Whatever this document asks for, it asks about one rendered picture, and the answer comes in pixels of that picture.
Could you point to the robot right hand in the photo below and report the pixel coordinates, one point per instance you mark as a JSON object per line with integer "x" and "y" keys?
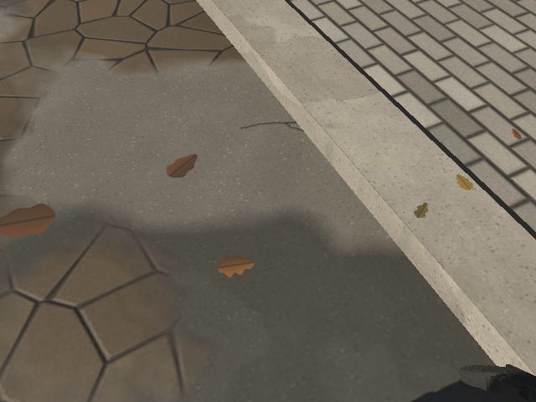
{"x": 512, "y": 382}

